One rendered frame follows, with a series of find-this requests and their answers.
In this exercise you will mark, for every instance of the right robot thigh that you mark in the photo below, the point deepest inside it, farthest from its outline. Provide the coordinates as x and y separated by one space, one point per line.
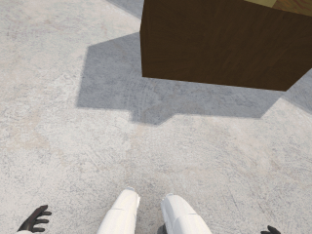
183 219

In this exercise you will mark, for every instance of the pedestal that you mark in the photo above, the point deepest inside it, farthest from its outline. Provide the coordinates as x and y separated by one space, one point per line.
234 43

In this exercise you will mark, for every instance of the robot left hand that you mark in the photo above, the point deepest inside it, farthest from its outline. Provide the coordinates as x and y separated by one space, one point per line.
32 220

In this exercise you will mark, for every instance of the left robot shin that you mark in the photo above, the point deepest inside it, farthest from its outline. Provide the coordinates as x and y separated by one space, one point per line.
129 188

